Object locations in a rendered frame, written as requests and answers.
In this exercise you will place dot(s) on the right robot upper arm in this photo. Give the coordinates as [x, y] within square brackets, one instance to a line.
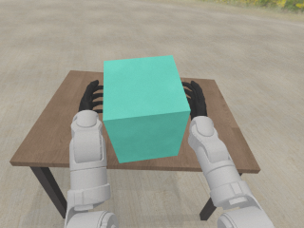
[247, 217]

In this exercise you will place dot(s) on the left robot upper arm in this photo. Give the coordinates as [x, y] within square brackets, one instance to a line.
[97, 219]

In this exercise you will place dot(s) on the robot left forearm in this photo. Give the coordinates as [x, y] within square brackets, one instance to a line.
[87, 160]

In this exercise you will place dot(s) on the left robot hand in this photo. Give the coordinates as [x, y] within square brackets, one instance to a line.
[86, 102]

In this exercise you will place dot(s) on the carton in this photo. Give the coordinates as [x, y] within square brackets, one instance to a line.
[145, 109]

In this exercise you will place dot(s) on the table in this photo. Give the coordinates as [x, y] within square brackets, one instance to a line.
[47, 143]

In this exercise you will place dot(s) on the robot right forearm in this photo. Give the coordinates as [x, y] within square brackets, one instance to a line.
[227, 189]

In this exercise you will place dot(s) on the right robot hand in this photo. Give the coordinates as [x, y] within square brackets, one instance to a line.
[197, 100]

